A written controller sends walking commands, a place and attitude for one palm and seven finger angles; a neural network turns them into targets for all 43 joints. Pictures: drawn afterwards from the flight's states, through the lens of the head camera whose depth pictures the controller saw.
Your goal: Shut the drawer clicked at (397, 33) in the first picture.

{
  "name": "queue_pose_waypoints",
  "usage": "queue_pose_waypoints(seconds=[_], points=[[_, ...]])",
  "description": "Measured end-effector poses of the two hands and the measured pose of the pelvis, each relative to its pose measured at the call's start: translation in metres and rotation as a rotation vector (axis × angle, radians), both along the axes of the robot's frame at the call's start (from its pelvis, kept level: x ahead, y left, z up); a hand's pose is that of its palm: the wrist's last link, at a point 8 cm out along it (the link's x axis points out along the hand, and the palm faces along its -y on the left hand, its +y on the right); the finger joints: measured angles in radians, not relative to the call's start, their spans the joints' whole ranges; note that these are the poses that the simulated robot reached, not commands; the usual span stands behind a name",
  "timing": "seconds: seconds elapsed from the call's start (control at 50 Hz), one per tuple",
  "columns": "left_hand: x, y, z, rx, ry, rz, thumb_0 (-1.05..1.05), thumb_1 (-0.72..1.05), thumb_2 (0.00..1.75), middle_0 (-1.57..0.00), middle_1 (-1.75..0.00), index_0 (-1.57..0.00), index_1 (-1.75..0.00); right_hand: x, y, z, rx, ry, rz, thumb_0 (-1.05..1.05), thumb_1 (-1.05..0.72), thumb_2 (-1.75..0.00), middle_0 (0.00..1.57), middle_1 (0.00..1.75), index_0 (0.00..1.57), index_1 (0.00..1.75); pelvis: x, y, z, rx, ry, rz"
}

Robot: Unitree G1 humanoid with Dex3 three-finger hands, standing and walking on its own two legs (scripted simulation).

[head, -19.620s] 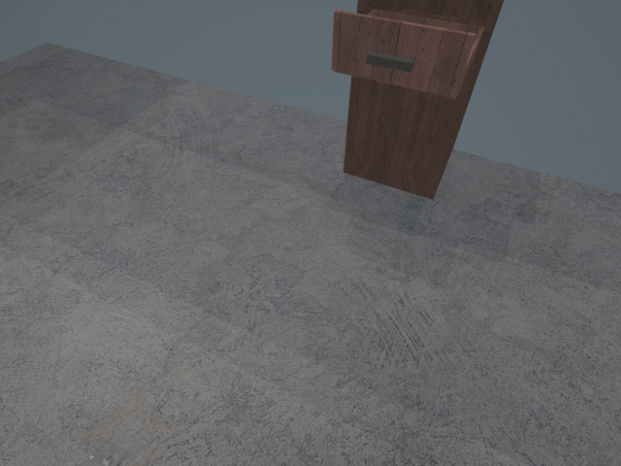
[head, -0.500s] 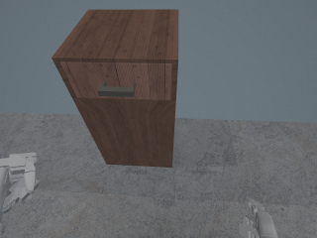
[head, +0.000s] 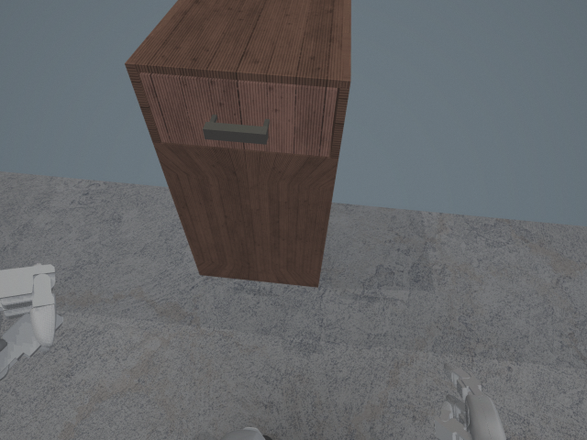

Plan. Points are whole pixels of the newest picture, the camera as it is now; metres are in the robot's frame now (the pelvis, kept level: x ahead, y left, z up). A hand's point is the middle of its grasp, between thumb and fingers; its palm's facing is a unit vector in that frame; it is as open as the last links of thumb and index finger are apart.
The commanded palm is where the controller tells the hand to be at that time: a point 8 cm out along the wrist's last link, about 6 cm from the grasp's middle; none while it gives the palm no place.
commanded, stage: step back with the hand held close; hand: left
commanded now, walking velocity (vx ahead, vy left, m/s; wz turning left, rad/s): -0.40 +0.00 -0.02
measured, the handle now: (238, 126) +0.73 +0.18 -0.01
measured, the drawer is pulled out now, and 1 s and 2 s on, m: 0.00 0.00 0.00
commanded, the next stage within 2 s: stop stepping back and stand still in 0.70 s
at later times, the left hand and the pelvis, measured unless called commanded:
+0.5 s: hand (39, 381) +0.14 +0.22 +0.18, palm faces +0.25 -0.84 -0.48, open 3.3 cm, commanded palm +0.07 +0.27 +0.19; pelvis -0.07 +0.00 +0.00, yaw -2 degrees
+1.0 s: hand out of the picture +0.05 +0.27 +0.18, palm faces +0.30 -0.87 -0.40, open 3.3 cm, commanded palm +0.02 +0.32 +0.19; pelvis -0.13 +0.05 -0.01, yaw -5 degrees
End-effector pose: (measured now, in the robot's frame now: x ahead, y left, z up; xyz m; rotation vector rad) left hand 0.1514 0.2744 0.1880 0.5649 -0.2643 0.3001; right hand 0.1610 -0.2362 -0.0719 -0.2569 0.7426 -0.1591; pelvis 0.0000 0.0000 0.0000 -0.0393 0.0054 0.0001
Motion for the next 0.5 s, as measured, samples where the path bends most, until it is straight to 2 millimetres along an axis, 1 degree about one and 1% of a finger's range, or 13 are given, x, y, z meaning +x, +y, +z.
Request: queue_pose_waypoints(seconds=[0.12,0.2,0.24,0.3,0.34,0.36,0.4,0.44,0.5], points=[[-0.003,0.005,-0.001,-0.03,-0.061,-0.04,0.02,0.89,0.9,-1.4,-1.6,-1.41,-1.6,-0.023,-0.005,-0.001,-0.039,0.024,-0.043,0.02,-0.91,-0.9,0.21,0.3,0.2,0.3,-0.012,0.008,-0.003,-0.012,-0.005,-0.007],[-0.005,0.013,0.001,0.016,-0.057,-0.056,0.02,0.89,0.9,-1.4,-1.6,-1.41,-1.6,-0.037,-0.001,0.003,-0.044,0.02,-0.061,0.02,-0.91,-0.9,0.21,0.3,0.2,0.3,-0.021,0.011,-0.001,-0.035,0.001,0.016],[-0.011,0.016,0.006,0.044,-0.055,-0.051,0.02,0.89,0.9,-1.4,-1.6,-1.41,-1.6,-0.041,0.003,0.006,-0.035,0.02,-0.051,0.02,-0.91,-0.9,0.21,0.3,0.2,0.3,-0.024,0.009,0.001,-0.043,0.019,0.033],[-0.024,0.017,0.011,0.056,-0.052,-0.038,0.02,0.89,0.9,-1.4,-1.6,-1.41,-1.6,-0.042,0.008,0.007,-0.02,0.018,-0.014,0.02,-0.91,-0.9,0.21,0.3,0.2,0.3,-0.027,0.005,0.003,-0.039,0.061,0.032],[-0.033,0.013,0.01,0.055,-0.044,-0.04,0.02,0.89,0.9,-1.4,-1.6,-1.41,-1.6,-0.04,0.01,0.004,-0.009,0.013,0.013,0.02,-0.91,-0.9,0.21,0.3,0.2,0.3,-0.033,0.002,0.0,-0.016,0.088,0.01],[-0.036,0.009,0.008,0.057,-0.041,-0.049,0.02,0.89,0.9,-1.4,-1.6,-1.41,-1.6,-0.039,0.01,0.001,-0.004,0.01,0.026,0.02,-0.91,-0.9,0.21,0.3,0.2,0.3,-0.038,0.0,-0.003,0.005,0.099,-0.01],[-0.038,0.002,0.004,0.031,-0.029,-0.069,0.02,0.89,0.9,-1.4,-1.6,-1.41,-1.6,-0.04,0.01,-0.005,0.001,0.021,0.04,0.01,-0.91,-0.9,0.21,0.3,0.2,0.3,-0.05,0.0,-0.002,-0.008,0.092,-0.027],[-0.04,-0.004,0.003,0.009,-0.027,-0.096,0.02,0.89,0.9,-1.4,-1.6,-1.41,-1.6,-0.044,0.011,-0.007,0.016,0.024,0.031,0.01,-0.91,-0.9,0.21,0.3,0.2,0.3,-0.059,-0.001,-0.001,-0.018,0.069,-0.029],[-0.047,-0.011,0.005,0.009,-0.042,-0.145,0.02,0.89,0.9,-1.4,-1.6,-1.41,-1.6,-0.054,0.01,-0.003,0.028,-0.001,0.007,0.02,-0.91,-0.9,0.21,0.3,0.2,0.3,-0.07,-0.002,-0.002,-0.024,0.036,-0.029]])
